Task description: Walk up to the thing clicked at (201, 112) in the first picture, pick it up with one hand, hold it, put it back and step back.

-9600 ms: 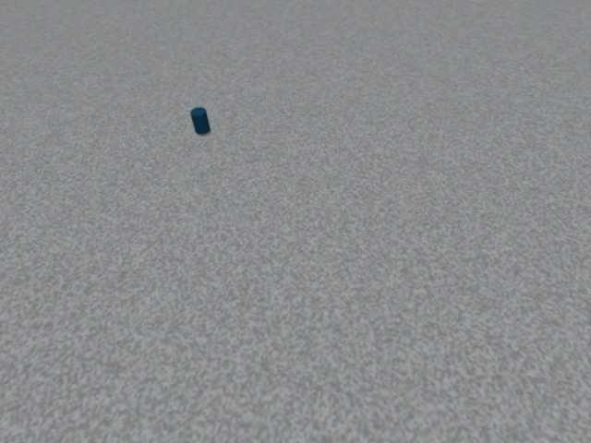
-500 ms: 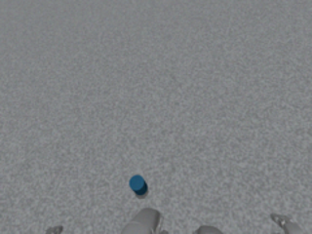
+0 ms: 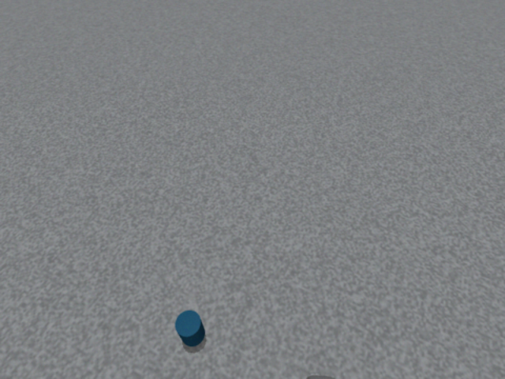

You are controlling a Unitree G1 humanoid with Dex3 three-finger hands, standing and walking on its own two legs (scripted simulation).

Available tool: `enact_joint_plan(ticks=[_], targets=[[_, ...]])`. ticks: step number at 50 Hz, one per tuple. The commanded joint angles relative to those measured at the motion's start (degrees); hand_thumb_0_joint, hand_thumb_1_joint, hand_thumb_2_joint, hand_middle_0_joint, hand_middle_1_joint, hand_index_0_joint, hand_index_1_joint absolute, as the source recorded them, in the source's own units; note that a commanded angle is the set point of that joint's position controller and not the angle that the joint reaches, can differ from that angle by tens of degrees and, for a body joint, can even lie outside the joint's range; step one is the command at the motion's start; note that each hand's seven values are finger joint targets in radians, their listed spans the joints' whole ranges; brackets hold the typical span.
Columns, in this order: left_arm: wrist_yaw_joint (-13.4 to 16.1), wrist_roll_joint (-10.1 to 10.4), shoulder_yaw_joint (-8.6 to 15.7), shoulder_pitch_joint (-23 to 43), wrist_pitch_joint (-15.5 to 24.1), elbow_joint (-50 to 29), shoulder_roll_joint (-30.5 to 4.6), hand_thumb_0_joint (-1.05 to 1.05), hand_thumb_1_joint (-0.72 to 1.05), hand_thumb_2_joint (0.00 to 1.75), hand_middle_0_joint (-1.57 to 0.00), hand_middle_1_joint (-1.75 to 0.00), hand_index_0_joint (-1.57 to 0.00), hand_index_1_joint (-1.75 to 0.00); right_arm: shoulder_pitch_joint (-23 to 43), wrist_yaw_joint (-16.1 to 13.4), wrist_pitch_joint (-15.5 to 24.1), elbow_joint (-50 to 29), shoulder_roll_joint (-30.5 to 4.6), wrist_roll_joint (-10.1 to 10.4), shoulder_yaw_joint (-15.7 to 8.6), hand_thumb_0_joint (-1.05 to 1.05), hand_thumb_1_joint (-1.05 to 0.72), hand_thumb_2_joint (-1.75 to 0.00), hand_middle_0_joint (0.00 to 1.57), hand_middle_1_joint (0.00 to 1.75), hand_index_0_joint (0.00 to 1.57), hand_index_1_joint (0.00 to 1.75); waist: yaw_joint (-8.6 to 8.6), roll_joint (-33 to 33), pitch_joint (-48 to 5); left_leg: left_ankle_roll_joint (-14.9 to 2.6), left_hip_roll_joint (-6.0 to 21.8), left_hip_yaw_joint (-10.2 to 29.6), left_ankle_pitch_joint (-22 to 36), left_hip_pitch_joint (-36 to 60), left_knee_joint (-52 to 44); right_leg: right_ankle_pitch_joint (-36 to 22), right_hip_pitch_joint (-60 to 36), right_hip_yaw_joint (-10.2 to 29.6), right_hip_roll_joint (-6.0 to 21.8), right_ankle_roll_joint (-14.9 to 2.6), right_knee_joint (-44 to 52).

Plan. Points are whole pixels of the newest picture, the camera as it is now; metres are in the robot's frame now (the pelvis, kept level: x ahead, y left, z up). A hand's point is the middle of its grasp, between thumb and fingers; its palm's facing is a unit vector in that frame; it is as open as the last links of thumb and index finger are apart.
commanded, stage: walk up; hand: left
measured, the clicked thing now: (190, 328) +0.40 +0.25 -0.70
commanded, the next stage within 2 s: none
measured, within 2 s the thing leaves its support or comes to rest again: neither
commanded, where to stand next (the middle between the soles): +0.06 +0.04 m, yaw -1 degrees
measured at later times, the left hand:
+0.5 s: hand out of the picture +0.08 +0.34 -0.15, palm faces +0.01 -0.89 -0.45, open 7.4 cm
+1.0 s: hand out of the picture +0.10 +0.30 -0.15, palm faces -0.06 -0.92 -0.38, open 7.4 cm
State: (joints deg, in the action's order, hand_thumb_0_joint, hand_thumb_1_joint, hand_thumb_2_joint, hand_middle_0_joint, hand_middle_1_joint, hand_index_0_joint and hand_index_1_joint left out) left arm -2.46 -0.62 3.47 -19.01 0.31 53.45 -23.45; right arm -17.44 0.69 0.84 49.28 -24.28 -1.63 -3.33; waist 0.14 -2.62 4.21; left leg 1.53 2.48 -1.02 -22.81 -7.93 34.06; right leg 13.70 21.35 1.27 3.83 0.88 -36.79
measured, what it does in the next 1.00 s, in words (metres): steps on the spot: left foot, then right foot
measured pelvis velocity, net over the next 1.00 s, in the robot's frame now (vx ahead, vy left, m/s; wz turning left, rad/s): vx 0.00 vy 0.02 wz -0.06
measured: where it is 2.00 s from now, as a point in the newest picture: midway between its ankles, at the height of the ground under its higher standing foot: outside the picture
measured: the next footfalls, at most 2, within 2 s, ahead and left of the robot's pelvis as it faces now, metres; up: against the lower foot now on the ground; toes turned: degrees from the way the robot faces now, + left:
left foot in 0.38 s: +0.06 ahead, +0.17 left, +0.00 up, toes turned +3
right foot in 0.66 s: +0.03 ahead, -0.08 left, +0.00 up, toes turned -1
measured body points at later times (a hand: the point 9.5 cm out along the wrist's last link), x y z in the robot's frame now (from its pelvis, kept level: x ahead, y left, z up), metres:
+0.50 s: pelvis +0.00 +0.05 -0.01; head +0.03 +0.05 +0.43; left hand +0.08 +0.39 -0.12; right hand +0.07 -0.27 -0.13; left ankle +0.02 +0.17 -0.72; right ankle +0.05 -0.12 -0.69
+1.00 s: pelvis +0.00 +0.02 +0.00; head +0.02 +0.04 +0.45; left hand +0.10 +0.35 -0.12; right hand +0.04 -0.30 -0.11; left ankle +0.03 +0.17 -0.72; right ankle +0.04 -0.11 -0.70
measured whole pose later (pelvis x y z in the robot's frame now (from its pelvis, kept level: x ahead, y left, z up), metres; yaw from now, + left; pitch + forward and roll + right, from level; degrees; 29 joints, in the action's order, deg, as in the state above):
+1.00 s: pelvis +0.00 +0.02 +0.00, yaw -3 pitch -4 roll +0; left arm -1.7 -0.6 3.7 -11.4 -0.6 54.3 -24.8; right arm -15.7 -0.9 3.9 53.9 -22.5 -1.3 -2.1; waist -0.5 -2.1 5.2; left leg 1.2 3.8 -2.2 -19.1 -16.0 38.8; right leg 26.0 22.4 1.2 0.8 -2.2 -48.3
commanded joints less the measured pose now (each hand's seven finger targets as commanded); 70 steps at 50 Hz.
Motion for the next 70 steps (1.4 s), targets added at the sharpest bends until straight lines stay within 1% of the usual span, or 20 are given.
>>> enact_joint_plan(ticks=[1, 2, 4, 7, 18, 20, 22, 25, 33, 37, 40, 42, 44, 51, 53, 55, 65, 66, 68, 70], targets=[[3.82, -0.78, 4.36, -6.02, 4.09, -1.06, -15.59, 0.0, 0.9, 0.9, -0.2, -0.3, -0.2, -0.3, -1.04, -0.15, -1.29, -5.55, -5.06, 1.01, -0.83, 0.0, -0.9, -0.9, 0.2, 0.3, 0.2, 0.3, 2.24, -5.58, -3.41, -6.31, -1.29, -0.33, -4.14, -17.68, 16.79, -8.25, -17.67, 8.52, 4.16, -1.97, 13.53], [4.21, -1.35, 4.38, -4.58, 4.66, -2.99, -18.62, 0.0, 0.9, 0.9, -0.2, -0.3, -0.2, -0.3, -2.47, -0.34, -1.92, -5.99, -4.11, 1.07, -0.32, 0.0, -0.9, -0.9, 0.2, 0.3, 0.2, 0.3, 0.76, -8.73, -4.51, -3.78, -3.92, 3.97, -11.59, -20.74, 22.54, -3.7, -14.52, 28.8, 16.77, -7.05, 19.58], [4.67, -1.1, 4.44, 0.57, 3.93, -4.1, -19.53, 0.0, 0.9, 0.9, -0.2, -0.3, -0.2, -0.3, -0.23, -1.05, -2.76, -4.45, -10.94, 0.75, -3.05, 0.0, -0.9, -0.9, 0.2, 0.3, 0.2, 0.3, 0.64, -5.66, -1.81, -3.88, -0.11, 8.0, -13.11, -19.32, 26.4, 7.45, -6.57, 32.15, 19.2, -15.27, 19.19], [4.99, -0.7, 3.53, 1.98, 4.06, -4.41, -16.11, 0.0, 0.9, 0.9, -0.2, -0.3, -0.2, -0.3, -0.83, -0.42, -2.7, -2.37, -10.9, 0.97, -3.44, 0.0, -0.9, -0.9, 0.2, 0.3, 0.2, 0.3, 0.07, -6.61, -4.27, -3.48, 1.11, 7.1, -7.74, -20.99, 26.45, 3.81, -9.64, 18.09, 12.58, -10.93, 15.48], [5.17, 0.0, 2.13, 9.39, 1.46, -7.71, -14.01, 0.0, 0.9, 0.9, -0.2, -0.3, -0.2, -0.3, -1.21, 0.2, -2.41, 0.77, -8.83, 0.44, -3.89, 0.0, -0.9, -0.9, 0.2, 0.3, 0.2, 0.3, -1.82, -7.78, -5.9, -2.46, -2.72, -2.2, 5.81, -3.6, 2.28, -6.57, 5.29, 7.25, 8.06, -8.65, 1.16], [5.25, 0.73, 0.74, 8.11, 0.66, -7.83, -9.12, 0.0, 0.9, 0.9, -0.2, -0.3, -0.2, -0.3, -0.61, -0.43, -1.48, 0.22, -14.1, -0.94, -4.82, 0.0, -0.9, -0.9, 0.2, 0.3, 0.2, 0.3, -1.78, 8.64, -4.23, -5.9, 8.09, 17.35, 3.87, -5.33, -9.89, 4.31, 11.57, 3.72, -1.21, -4.24, -13.79], [6.27, 0.45, 1.84, 8.56, 0.43, -5.72, -12.97, 0.0, 0.9, 0.9, -0.2, -0.3, -0.2, -0.3, 7.17, -0.2, -1.13, -2.04, -18.71, 0.28, -5.34, 0.0, -0.9, -0.9, 0.2, 0.3, 0.2, 0.3, -1.55, 14.51, -1.56, -17.75, 20.75, 32.94, -1.54, -17.3, -16.17, 22.61, 6.98, 4.89, -4.42, -2.86, -25.57], [5.05, 1.14, 2.11, 6.04, 0.76, -2.73, -12.2, 0.0, 0.9, 0.9, -0.2, -0.3, -0.2, -0.3, 9.71, -1.15, -0.03, -2.21, -12.39, -0.09, -3.32, 0.0, -0.9, -0.9, 0.2, 0.3, 0.2, 0.3, 1.14, 9.45, -0.69, -12.61, 11.49, 15.33, 16.42, -11.81, -6.94, 15.19, 7.58, 5.55, -4.64, -3.3, -24.68], [3.24, -0.97, 1.75, 4.89, 1.61, -1.34, -10.1, 0.0, 0.9, 0.9, -0.2, -0.3, -0.2, -0.3, 4.93, -1.43, 1.52, -0.45, -13.81, 0.53, -3.06, 0.0, -0.9, -0.9, 0.2, 0.3, 0.2, 0.3, 1.01, 12.01, -6.52, -10.81, 11.35, 10.49, 22.28, -4.04, 1.53, 7.09, -7.31, -1.43, -4.43, -3.99, 10.33], [2.38, -1.07, 3.74, 6.83, 1.68, -2.76, -18.79, 0.0, 0.9, 0.9, -0.2, -0.3, -0.2, -0.3, 6.77, -2.23, 2.57, -0.88, -10.49, 0.92, -2.29, 0.0, -0.9, -0.9, 0.2, 0.3, 0.2, 0.3, 0.99, -6.16, -2.25, -4.17, -0.26, -0.72, -8.2, -16.83, 15.39, 3.25, -7.3, 26.76, 14.73, -17.51, 11.84], [1.63, -0.37, 1.9, 13.3, 0.96, -5.35, -11.91, 0.0, 0.9, 0.9, -0.2, -0.3, -0.2, -0.3, -1.28, -2.0, 4.64, 2.5, -11.73, 0.96, -3.11, 0.0, -0.9, -0.9, 0.2, 0.3, 0.2, 0.3, -4.5, 1.09, -2.54, -6.79, 2.36, 4.87, 3.08, -2.15, -3.19, -4.47, 2.28, 8.22, 3.34, -8.5, -0.47], [2.17, -0.27, 1.12, 12.58, 0.8, -5.77, -8.08, 0.0, 0.9, 0.9, -0.2, -0.3, -0.2, -0.3, -4.99, -2.48, 5.25, 2.43, -16.25, 0.05, -4.24, 0.0, -0.9, -0.9, 0.2, 0.3, 0.2, 0.3, -4.41, 11.05, -3.07, -14.8, 19.21, 29.62, 12.77, 9.37, -13.71, 16.85, 18.0, 1.76, -5.76, -3.19, -18.43], [2.17, -0.47, 2.22, 9.18, 0.12, -4.34, -12.22, 0.0, 0.9, 0.9, -0.2, -0.3, -0.2, -0.3, -1.54, -2.77, 4.95, 1.05, -17.96, 0.49, -4.44, 0.0, -0.9, -0.9, 0.2, 0.3, 0.2, 0.3, -2.08, 5.67, -0.65, -19.18, 22.86, 30.91, 8.89, -0.66, -14.1, 20.62, 12.99, 5.38, -1.73, -2.93, -21.73], [1.57, 0.51, 2.57, 2.19, 0.95, 0.89, -8.55, 0.0, 0.9, 0.9, -0.2, -0.3, -0.2, -0.3, 9.9, -1.88, 2.63, -0.7, -11.82, 0.82, -1.37, 0.0, -0.9, -0.9, 0.2, 0.3, 0.2, 0.3, 3.3, 12.7, -2.71, -6.98, 7.01, 4.31, 12.55, -17.26, -0.98, -1.65, -13.25, -3.2, -4.2, -3.15, 3.9], [2.63, -0.33, 3.0, 4.57, 2.04, 0.17, -13.48, 0.0, 0.9, 0.9, -0.2, -0.3, -0.2, -0.3, 7.06, -1.78, 1.09, -0.76, -6.63, 2.07, 0.03, 0.0, -0.9, -0.9, 0.2, 0.3, 0.2, 0.3, 1.71, -1.48, -2.88, -3.07, 0.35, -0.03, 4.31, -20.02, 11.43, -1.48, -11.35, 14.5, 5.3, -5.18, 13.1], [2.99, -0.57, 3.14, 12.72, 2.19, -2.02, -19.06, 0.0, 0.9, 0.9, -0.2, -0.3, -0.2, -0.3, 4.23, -2.15, -0.64, 1.89, -10.34, 1.71, -1.54, 0.0, -0.9, -0.9, 0.2, 0.3, 0.2, 0.3, -0.28, -4.84, -1.39, -2.25, -0.33, 4.9, -10.81, -12.65, 20.2, 13.47, 3.79, 29.73, 18.27, -13.9, 20.63], [2.92, -0.43, 1.79, 14.75, 1.59, -0.98, -12.95, 0.0, 0.9, 0.9, -0.2, -0.3, -0.2, -0.3, 0.05, -0.99, 0.33, 7.76, -8.33, 0.97, -0.9, 0.0, -0.9, -0.9, 0.2, 0.3, 0.2, 0.3, -1.04, -7.42, -7.37, -2.64, -2.46, 0.0, 0.99, -5.86, -6.93, 5.42, -5.71, 10.81, 8.71, -8.58, 10.52], [2.84, -0.02, 1.15, 15.09, 1.56, -1.13, -11.18, 0.0, 0.9, 0.9, -0.2, -0.3, -0.2, -0.3, -0.06, -1.2, 0.71, 8.16, -9.51, 0.17, -1.37, 0.0, -0.9, -0.9, 0.2, 0.3, 0.2, 0.3, -1.65, -3.94, -8.18, -3.36, -1.53, 2.5, 4.29, -2.59, -9.29, 3.76, -3.25, 8.97, 7.62, -6.5, 7.67], [2.02, 0.42, 0.72, 14.17, 1.65, -3.4, -9.23, 0.0, 0.9, 0.9, -0.2, -0.3, -0.2, -0.3, -4.57, 0.0, 1.58, 6.37, -20.36, -1.28, -5.24, 0.0, -0.9, -0.9, 0.2, 0.3, 0.2, 0.3, -4.98, 16.91, -4.29, -13.0, 13.68, 33.12, -32.53, 7.84, -23.18, 22.53, 21.46, -5.32, -6.42, -1.52, -12.53], [2.07, -0.77, 2.51, 15.54, 2.81, -2.5, -14.52, 0.0, 0.9, 0.9, -0.2, -0.3, -0.2, -0.3, -0.49, 0.27, 1.69, 4.69, -19.0, -0.37, -5.01, 0.0, -0.9, -0.9, 0.2, 0.3, 0.2, 0.3, -3.81, 9.75, 4.09, -18.58, 18.74, 36.38, -28.33, -0.59, -23.4, 17.09, 20.54, 0.56, -0.73, -1.77, -16.72]])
